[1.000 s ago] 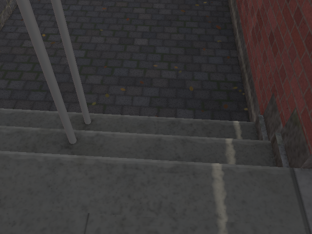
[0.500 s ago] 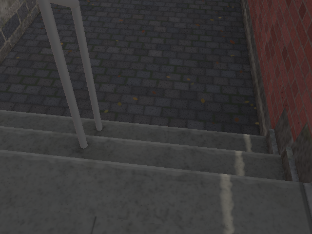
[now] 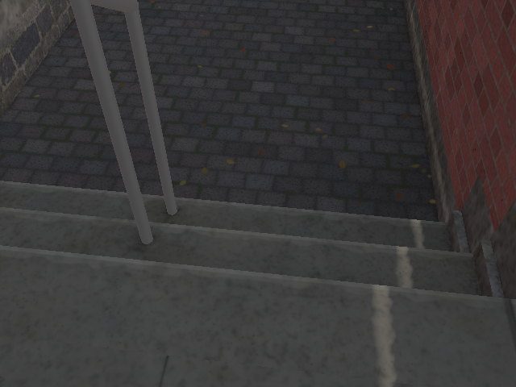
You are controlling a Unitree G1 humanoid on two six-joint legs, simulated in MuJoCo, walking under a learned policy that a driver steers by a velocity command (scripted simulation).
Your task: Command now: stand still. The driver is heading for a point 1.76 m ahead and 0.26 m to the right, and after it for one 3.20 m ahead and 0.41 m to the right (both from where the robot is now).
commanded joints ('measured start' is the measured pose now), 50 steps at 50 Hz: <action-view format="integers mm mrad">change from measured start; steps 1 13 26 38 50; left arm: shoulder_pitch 19 41 65 109 261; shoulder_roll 103 85 65 61 21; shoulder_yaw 20 12 0 -4 -8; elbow -14 62 105 130 120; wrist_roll -1 -2 -3 -14 -37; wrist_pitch -8 -4 -3 0 -127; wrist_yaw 6 10 9 13 -40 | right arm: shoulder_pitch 22 50 81 123 62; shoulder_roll -100 -94 -78 -82 -127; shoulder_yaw -22 -14 -3 -2 -20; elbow -20 69 136 179 103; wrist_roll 1 5 7 18 50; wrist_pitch -10 -8 -5 2 -78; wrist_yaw -5 -11 -13 -21 13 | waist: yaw -3 -4 -7 -10 76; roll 9 3 1 8 89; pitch -7 6 17 44 127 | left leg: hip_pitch -41 -41 -45 -98 -223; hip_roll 30 22 16 -14 130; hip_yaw -25 -10 2 21 -205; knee -113 -123 -125 -117 -108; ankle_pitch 135 136 128 -307 -216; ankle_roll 17 14 10 39 158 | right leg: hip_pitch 17 18 7 -50 37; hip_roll -5 2 9 50 31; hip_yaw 2 -6 -12 -41 24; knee -78 -91 -97 -76 -25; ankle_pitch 131 129 118 -308 -134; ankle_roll -13 -18 -24 -57 -155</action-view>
